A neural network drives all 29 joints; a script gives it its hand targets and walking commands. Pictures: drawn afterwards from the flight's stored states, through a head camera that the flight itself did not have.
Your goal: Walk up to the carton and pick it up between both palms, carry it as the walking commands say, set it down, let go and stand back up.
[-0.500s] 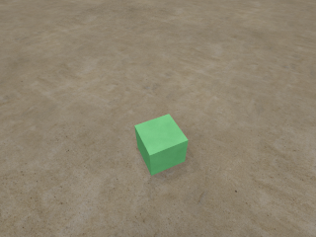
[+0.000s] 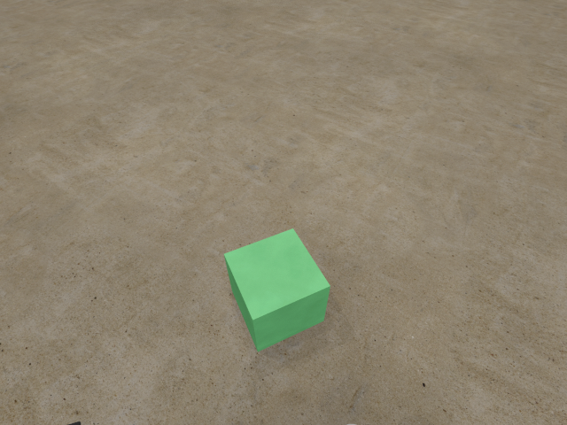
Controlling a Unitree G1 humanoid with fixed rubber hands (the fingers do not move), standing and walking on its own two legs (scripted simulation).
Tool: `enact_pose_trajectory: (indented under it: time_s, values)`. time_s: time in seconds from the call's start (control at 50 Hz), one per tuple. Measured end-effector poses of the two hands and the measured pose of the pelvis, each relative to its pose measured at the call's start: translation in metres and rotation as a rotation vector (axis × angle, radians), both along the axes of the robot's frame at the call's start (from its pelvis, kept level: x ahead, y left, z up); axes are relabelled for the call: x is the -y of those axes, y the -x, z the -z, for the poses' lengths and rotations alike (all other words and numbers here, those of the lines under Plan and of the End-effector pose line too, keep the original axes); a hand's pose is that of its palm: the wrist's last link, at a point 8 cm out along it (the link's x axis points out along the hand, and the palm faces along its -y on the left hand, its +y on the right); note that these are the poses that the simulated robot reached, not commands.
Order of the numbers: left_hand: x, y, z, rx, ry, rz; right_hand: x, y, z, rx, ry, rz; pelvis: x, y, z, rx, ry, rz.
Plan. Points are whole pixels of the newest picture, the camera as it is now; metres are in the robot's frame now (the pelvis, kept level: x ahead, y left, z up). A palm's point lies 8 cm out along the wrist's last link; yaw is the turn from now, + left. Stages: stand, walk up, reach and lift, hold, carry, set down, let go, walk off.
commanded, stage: walk up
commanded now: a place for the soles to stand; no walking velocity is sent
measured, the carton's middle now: (275, 288) +0.69 +0.05 -0.61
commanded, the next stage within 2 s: none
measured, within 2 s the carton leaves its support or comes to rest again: neither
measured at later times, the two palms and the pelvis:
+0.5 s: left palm (100, 378) +0.23 +0.31 -0.10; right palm (532, 369) +0.23 -0.37 -0.08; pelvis +0.14 -0.02 -0.01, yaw +1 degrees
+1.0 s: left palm (122, 330) +0.29 +0.28 -0.06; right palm (509, 340) +0.28 -0.35 -0.07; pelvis +0.17 -0.03 +0.03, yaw +2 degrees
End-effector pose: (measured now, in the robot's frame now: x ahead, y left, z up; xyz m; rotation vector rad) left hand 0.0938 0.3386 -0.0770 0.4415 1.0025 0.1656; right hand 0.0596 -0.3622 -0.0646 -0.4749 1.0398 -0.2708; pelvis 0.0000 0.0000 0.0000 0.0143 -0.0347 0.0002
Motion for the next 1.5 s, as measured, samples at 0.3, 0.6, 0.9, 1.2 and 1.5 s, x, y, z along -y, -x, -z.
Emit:
enact_pose_trajectory:
  time_s: [0.3, 0.6, 0.9, 1.2, 1.5]
  values:
    - [-0.011, -0.051, 0.012, -0.078, -0.014, -0.13, -0.017, -0.14, 0.004, 0.022, -0.003, -0.084, 0.0, -0.103, 0.003, 0.014, 0.009, -0.027]
    - [0.041, -0.165, 0.022, -0.023, 0.003, -0.072, -0.003, -0.187, 0.03, -0.031, -0.063, 0.018, 0.029, -0.154, 0.007, 0.015, 0.0, -0.015]
    - [0.056, -0.206, -0.012, -0.017, 0.023, -0.095, -0.013, -0.217, 0.018, -0.072, -0.133, 0.023, 0.035, -0.168, -0.025, 0.012, -0.003, -0.029]
    - [0.057, -0.173, -0.01, -0.105, 0.067, -0.148, -0.014, -0.216, 0.003, -0.114, -0.117, 0.011, 0.033, -0.17, -0.039, 0.006, 0.009, -0.034]
    - [0.044, -0.182, -0.015, -0.037, 0.054, -0.151, 0.038, -0.181, -0.011, -0.151, 0.046, 0.019, 0.053, -0.181, -0.028, -0.008, -0.008, -0.093]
